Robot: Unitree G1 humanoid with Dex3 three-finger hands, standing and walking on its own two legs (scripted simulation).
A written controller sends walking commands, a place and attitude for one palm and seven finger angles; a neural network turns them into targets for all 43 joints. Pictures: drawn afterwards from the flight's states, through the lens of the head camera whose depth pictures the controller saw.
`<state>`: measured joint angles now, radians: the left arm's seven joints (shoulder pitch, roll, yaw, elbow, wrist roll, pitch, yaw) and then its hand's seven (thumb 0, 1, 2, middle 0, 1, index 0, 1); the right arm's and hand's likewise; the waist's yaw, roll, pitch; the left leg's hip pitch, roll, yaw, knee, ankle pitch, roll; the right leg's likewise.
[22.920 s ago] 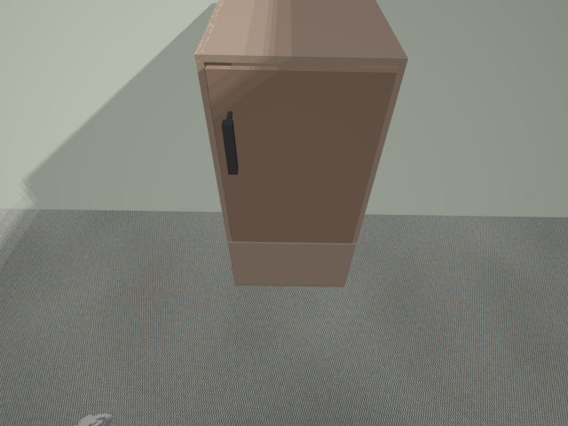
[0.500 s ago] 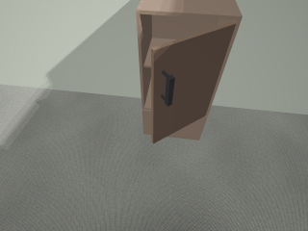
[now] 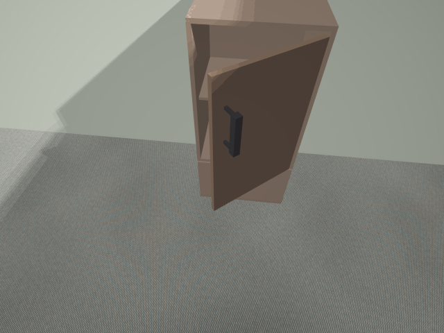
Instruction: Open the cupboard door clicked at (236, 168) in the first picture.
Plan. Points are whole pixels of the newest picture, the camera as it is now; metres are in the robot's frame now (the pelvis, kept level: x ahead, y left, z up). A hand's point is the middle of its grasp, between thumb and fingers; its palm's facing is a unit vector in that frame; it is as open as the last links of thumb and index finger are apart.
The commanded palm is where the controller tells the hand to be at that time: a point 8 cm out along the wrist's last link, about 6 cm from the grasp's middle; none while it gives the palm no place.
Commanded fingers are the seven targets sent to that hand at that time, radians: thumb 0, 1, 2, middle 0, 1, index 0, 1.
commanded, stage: look to check the result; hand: left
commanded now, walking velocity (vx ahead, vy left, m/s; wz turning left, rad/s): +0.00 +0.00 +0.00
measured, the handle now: (231, 131) +0.63 +0.01 -0.03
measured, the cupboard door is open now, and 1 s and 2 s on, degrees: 40 40 40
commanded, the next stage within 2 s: walk to a spot facing it in 0.40 s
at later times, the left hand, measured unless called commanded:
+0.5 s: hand out of the picture +0.04 +0.20 -0.17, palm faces +0.01 -0.97 -0.26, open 7.4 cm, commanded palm none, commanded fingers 0.00 0.90 0.90 -0.20 -0.30 -0.20 -0.30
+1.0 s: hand out of the picture +0.08 +0.16 -0.18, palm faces -0.12 -0.95 -0.28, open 7.4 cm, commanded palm none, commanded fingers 0.00 0.90 0.90 -0.20 -0.30 -0.20 -0.30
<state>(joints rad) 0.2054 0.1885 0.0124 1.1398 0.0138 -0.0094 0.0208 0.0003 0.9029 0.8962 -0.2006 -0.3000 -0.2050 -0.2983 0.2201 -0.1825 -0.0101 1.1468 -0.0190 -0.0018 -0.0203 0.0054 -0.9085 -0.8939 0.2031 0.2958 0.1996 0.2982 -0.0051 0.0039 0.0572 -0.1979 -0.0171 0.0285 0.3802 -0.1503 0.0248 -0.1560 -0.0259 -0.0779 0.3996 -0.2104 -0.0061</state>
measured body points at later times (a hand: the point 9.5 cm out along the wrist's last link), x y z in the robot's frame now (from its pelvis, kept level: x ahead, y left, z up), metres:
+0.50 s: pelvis +0.01 -0.01 +0.00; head +0.03 -0.01 +0.45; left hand +0.04 +0.25 -0.15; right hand +0.06 -0.26 -0.15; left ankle +0.04 +0.10 -0.74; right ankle +0.01 -0.11 -0.74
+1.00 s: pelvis +0.00 -0.04 -0.02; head +0.04 -0.07 +0.43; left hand +0.09 +0.21 -0.16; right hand +0.00 -0.29 -0.19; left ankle +0.02 +0.10 -0.71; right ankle -0.01 -0.11 -0.74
